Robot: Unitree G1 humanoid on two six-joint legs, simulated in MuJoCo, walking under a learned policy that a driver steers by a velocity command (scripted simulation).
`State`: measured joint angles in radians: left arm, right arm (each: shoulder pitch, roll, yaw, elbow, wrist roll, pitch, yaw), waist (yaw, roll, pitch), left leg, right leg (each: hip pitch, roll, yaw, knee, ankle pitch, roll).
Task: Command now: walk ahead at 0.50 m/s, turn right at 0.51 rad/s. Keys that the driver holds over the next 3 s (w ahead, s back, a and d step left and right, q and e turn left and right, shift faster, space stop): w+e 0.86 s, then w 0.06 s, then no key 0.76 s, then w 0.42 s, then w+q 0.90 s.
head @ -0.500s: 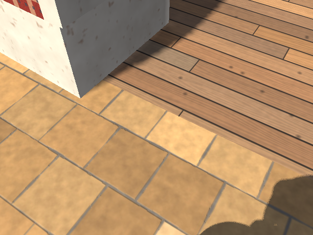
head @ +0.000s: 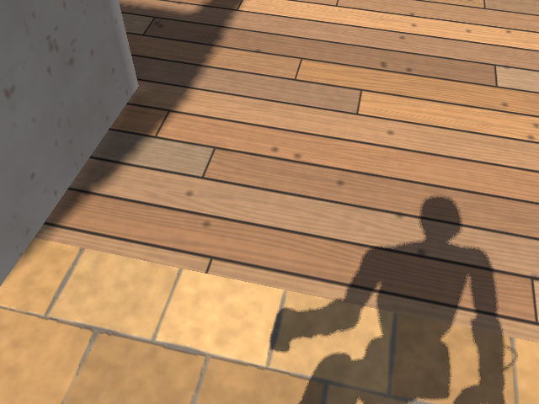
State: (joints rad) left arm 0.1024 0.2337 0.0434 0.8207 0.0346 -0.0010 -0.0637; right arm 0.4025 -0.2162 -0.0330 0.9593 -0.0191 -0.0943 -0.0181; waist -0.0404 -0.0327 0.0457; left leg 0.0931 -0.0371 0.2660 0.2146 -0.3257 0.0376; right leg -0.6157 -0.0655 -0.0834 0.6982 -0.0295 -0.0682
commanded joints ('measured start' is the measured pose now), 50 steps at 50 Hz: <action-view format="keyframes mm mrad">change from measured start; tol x32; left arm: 1 -75 46 4 -89 3 -14 -1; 6 344 255 89 16 21 -28 45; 33 369 136 39 -89 -37 -63 60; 50 -58 49 -10 -166 5 -18 -4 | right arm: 1 24 -158 -32 -26 -3 2 -13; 26 -478 -123 -5 -324 -10 43 43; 32 27 -331 -65 -247 -47 9 -7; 50 -37 -169 -34 -135 6 -4 24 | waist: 1 17 108 39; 7 142 -167 -337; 29 49 -54 -38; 33 0 349 -353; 50 7 131 13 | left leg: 1 15 301 -35 60 871 74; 4 16 307 -11 424 1119 68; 7 -761 -12 -186 1262 -236 -40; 25 -755 85 -272 450 290 -87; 30 -298 13 -270 263 180 -17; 33 151 493 -1065 44 -148 161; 50 -199 253 -129 2 706 90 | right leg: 1 39 56 -66 -63 -84 -54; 5 517 143 -19 -200 -210 -172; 7 941 -296 868 -391 -208 -400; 12 485 -96 369 -466 150 -228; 30 514 -12 427 -156 413 -80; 34 -24 116 214 574 -436 -23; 50 108 56 24 -35 -15 33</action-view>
